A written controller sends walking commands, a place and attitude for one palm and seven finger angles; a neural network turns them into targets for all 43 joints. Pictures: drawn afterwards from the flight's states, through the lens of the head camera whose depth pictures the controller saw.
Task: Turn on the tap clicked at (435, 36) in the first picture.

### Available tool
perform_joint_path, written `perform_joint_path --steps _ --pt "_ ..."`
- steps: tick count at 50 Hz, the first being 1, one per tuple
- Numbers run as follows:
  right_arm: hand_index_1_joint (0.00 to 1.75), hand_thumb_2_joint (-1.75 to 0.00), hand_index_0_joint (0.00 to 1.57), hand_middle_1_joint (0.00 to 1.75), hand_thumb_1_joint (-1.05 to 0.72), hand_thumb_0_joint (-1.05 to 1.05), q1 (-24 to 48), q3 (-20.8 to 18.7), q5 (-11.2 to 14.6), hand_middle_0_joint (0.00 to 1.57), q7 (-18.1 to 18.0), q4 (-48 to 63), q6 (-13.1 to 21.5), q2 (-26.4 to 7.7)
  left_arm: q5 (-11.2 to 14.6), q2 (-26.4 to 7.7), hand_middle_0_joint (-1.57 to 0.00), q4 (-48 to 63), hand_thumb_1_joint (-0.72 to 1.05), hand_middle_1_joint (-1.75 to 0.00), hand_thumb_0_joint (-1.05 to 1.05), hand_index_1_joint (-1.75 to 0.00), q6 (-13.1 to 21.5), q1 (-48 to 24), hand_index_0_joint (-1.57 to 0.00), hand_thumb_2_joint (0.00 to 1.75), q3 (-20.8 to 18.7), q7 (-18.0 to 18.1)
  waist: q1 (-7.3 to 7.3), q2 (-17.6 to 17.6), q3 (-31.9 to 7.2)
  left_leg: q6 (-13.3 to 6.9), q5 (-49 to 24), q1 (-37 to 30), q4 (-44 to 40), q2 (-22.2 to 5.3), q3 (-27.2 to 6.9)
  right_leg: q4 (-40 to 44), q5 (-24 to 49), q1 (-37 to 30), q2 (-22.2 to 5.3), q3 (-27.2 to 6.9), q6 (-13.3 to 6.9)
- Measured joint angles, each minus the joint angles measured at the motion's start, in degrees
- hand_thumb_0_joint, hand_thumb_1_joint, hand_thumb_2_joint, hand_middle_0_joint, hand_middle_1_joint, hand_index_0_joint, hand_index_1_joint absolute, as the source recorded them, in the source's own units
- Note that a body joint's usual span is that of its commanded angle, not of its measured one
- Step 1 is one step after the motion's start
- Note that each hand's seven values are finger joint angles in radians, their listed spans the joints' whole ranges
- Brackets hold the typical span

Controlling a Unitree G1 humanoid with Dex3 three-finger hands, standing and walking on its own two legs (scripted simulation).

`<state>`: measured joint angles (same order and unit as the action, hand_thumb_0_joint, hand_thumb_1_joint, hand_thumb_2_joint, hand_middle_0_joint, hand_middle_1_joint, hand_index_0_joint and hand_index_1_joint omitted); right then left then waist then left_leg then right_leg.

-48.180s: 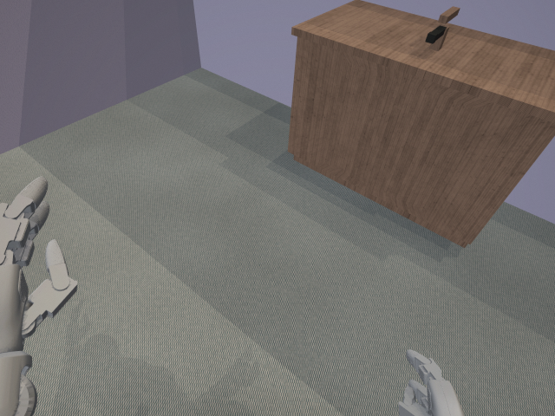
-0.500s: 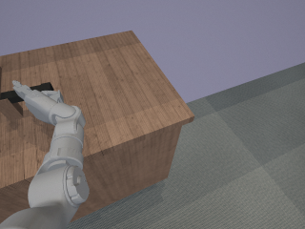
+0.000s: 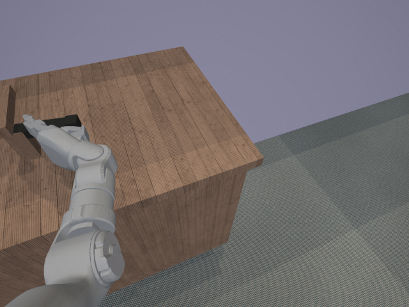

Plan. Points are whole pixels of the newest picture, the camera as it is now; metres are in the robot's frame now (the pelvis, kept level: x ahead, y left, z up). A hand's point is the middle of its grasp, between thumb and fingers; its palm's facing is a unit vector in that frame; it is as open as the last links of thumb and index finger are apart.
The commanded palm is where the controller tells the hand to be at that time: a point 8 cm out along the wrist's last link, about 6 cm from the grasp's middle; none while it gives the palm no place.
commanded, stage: lift the hand up off the lever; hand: left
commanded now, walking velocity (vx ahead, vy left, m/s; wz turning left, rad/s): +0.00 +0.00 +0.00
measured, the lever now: (73, 124) +0.49 +0.27 +0.08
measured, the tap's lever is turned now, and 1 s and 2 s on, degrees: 81 75 75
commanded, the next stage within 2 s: draw the hand back beside the body in 1.02 s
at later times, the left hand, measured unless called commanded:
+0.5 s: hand (80, 132) +0.45 +0.23 +0.10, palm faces +0.85 -0.52 -0.09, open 7.8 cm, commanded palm +0.40 +0.24 +0.15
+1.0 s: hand (80, 109) +0.44 +0.21 +0.17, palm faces +0.78 -0.61 -0.13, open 7.8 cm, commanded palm +0.39 +0.24 +0.16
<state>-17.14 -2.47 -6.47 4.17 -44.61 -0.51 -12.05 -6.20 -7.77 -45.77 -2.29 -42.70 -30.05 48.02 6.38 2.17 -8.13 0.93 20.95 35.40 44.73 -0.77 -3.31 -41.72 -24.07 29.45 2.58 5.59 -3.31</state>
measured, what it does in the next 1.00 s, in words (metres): stands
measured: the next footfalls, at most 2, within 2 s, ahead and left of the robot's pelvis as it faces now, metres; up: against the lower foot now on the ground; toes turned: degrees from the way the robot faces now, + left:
none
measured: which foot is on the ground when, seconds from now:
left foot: down 0.00-1.00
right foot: down 0.00-1.00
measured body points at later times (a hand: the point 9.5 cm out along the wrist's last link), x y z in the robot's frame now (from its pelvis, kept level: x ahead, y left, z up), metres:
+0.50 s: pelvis +0.00 -0.01 +0.00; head +0.03 -0.01 +0.45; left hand +0.40 +0.26 +0.11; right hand +0.05 -0.26 -0.13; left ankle +0.01 +0.13 -0.71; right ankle -0.04 -0.08 -0.71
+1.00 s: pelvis -0.01 -0.02 +0.02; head -0.01 -0.04 +0.47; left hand +0.39 +0.24 +0.18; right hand +0.08 -0.27 -0.12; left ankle +0.01 +0.13 -0.71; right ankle -0.04 -0.08 -0.71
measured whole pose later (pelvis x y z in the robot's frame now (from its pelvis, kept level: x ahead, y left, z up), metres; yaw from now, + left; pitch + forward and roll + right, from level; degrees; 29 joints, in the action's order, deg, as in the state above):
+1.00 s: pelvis -0.01 -0.02 +0.02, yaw +1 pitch +6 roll +0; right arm -16.1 0.0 -2.7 0.6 -45.6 0.1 -14.0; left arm -1.9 -10.6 -49.4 -14.3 -48.4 -24.6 43.7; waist 3.8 2.8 -8.3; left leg 0.9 16.0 25.8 35.2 -0.1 -4.0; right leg -35.1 -21.0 21.0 2.0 6.2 -4.1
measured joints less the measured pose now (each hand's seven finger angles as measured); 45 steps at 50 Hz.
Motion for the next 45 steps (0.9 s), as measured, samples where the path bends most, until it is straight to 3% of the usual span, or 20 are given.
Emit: perform_joint_path --steps 33,37,41,45 --pt "0.3 -0.9 0.2 0.3 -0.9 0.01 0.41 0.03 -0.09 0.2 -1.15 -1.22 4.25 -0.19 0.68 0.51 -0.22 4.31 0.9 -0.19 0.02 -0.15 -5.18 -0.14 -0.15 0.9 -2.18 -0.21 -0.58 -0.08 1.0 0.74 -0.88 -0.96 -1.1 -0.24 0.04 0.06 0.39 -0.4 0.2 -0.06 -0.66" --pt "0.3 -0.9 0.2 0.3 -0.9 0.01 0.19 -0.09 0.05 0.2 -1.13 -1.28 4.49 -0.14 -0.6 1.7 -0.19 7.74 0.9 -0.17 0.02 -0.15 -4.52 1.44 -0.15 0.9 -0.7 0.53 -1.02 0.16 0.83 0.89 -0.88 -1.8 -1.38 -0.3 0.04 0.22 0.32 -1.18 0.27 -0.07 -0.81" --pt "0.3 -0.9 0.2 0.3 -0.9 0.01 0.36 -0.05 0.5 0.2 -1.66 -1.52 4.13 -0.17 -1.62 0.33 -0.17 10.72 0.9 -0.16 0.03 -0.15 -3.96 0.23 -0.15 0.9 2.32 0.25 -1.49 0.65 0.6 0.97 -1.18 -3.45 -2.16 -0.19 -0.13 0.65 0.37 -2.73 0.19 0.09 -0.96" --pt "0.3 -0.9 0.2 0.3 -0.9 0.01 0.48 0.96 1.97 0.2 -2.68 -1.57 2.45 -0.82 0.39 -2.95 -0.16 5.05 0.9 -0.15 0.02 -0.15 -7.71 -3.57 -0.15 0.9 6.08 -2.56 -2.03 1.12 -0.04 0.87 -2.45 -6.29 -4.83 0.29 -0.49 2.65 1.09 -5.45 -0.22 0.45 -0.9"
